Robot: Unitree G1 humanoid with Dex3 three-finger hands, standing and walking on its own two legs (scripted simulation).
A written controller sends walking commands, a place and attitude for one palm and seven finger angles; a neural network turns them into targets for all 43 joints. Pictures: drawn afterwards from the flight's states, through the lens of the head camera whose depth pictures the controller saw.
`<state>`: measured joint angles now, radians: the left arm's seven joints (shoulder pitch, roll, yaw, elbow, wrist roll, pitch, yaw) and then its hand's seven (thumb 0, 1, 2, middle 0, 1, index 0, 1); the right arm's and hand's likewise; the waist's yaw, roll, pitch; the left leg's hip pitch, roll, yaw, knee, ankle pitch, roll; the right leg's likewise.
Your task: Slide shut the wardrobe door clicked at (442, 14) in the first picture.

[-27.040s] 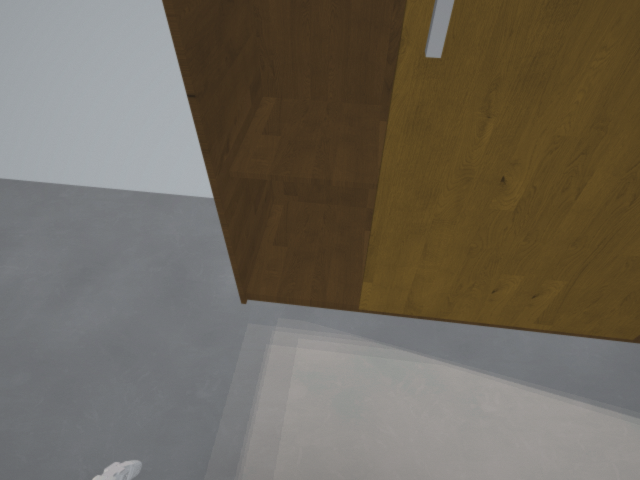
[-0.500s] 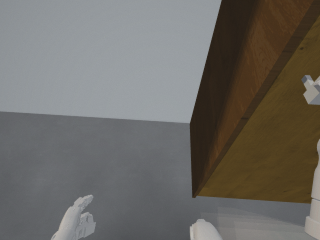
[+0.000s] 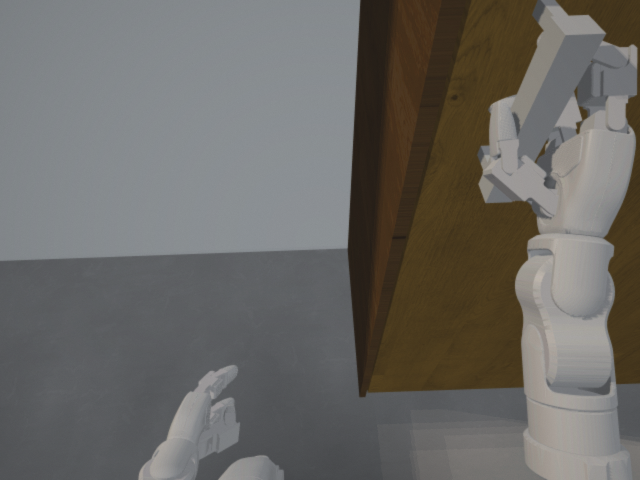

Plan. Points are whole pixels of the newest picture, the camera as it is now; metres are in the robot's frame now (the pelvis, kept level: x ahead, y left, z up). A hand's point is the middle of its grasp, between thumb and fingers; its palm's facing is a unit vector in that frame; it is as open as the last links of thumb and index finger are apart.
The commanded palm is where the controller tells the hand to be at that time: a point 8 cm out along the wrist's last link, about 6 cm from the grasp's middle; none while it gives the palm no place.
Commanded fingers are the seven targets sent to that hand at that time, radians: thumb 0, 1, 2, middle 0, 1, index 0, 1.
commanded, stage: stop walking and hold the door there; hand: right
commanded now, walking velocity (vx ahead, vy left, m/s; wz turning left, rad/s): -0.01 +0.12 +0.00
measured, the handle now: (519, 110) +0.37 -0.17 +0.27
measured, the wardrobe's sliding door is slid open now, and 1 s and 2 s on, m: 0.00 0.00 0.00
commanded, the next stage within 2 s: loosen the grip on the handle in 0.40 s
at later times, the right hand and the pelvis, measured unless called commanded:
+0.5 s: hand (495, 156) +0.33 -0.15 +0.25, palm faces +0.24 +0.97 +0.00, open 7.7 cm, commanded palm +0.30 -0.19 +0.23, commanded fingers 0.00 -0.78 -0.84 0.45 1.40 0.45 1.40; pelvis +0.01 +0.02 -0.01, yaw +1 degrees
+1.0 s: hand (502, 156) +0.34 -0.15 +0.25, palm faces +0.31 +0.95 +0.02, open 15.1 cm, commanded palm +0.30 -0.19 +0.24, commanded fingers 0.00 0.55 -0.20 0.25 1.15 0.25 1.15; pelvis -0.03 +0.03 -0.02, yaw +2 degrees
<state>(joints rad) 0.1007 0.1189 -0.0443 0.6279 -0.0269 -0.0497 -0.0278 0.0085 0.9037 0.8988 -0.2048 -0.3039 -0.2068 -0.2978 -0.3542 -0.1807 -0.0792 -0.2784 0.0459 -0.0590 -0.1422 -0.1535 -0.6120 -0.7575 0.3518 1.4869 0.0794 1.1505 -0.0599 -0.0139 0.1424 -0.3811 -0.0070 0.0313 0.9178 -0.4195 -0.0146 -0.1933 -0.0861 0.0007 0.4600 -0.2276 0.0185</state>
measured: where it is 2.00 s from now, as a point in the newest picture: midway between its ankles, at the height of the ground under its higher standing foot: outside the picture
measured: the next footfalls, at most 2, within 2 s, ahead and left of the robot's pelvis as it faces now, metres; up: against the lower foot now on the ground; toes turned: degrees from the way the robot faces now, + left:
left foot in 0.20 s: +0.07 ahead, +0.13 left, +0.00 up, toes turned +3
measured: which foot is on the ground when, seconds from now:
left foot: up 0.00-0.18, down 0.20-1.00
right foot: down 0.00-1.00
